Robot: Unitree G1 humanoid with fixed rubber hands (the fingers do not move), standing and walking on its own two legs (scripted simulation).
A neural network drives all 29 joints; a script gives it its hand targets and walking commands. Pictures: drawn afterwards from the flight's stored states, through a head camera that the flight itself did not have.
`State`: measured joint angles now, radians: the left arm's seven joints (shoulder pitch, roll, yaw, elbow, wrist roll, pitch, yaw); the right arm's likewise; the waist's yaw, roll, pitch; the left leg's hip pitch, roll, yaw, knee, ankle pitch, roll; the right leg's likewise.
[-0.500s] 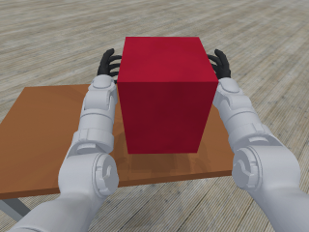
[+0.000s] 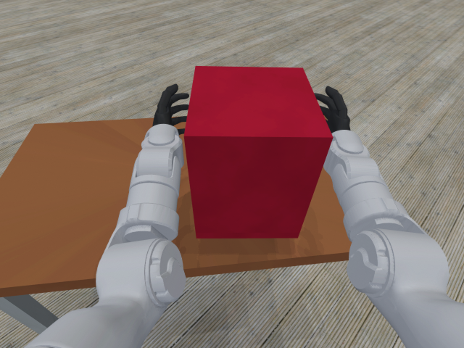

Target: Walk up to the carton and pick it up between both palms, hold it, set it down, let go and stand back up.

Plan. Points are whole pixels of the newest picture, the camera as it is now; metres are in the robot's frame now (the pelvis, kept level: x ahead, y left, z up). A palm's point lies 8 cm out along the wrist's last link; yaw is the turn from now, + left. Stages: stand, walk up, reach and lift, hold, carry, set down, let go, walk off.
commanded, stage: set down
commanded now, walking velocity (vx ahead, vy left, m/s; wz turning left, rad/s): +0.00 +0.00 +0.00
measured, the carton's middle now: (248, 155) +0.44 -0.02 +0.12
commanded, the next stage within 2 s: none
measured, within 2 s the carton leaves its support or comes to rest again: rests again in 1.12 s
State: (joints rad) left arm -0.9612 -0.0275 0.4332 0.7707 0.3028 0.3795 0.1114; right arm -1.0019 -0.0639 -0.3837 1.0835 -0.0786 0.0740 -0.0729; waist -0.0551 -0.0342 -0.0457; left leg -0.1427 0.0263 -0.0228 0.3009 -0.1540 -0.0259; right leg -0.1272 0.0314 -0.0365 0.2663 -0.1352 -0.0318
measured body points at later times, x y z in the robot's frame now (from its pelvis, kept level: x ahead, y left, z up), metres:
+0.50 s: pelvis +0.00 +0.00 +0.00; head +0.01 +0.01 +0.45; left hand +0.44 +0.12 +0.15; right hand +0.44 -0.17 +0.15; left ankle +0.00 +0.13 -0.75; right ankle +0.01 -0.10 -0.75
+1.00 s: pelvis +0.00 +0.00 +0.00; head +0.01 +0.01 +0.45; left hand +0.44 +0.13 +0.13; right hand +0.43 -0.17 +0.13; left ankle +0.00 +0.13 -0.75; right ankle +0.01 -0.09 -0.75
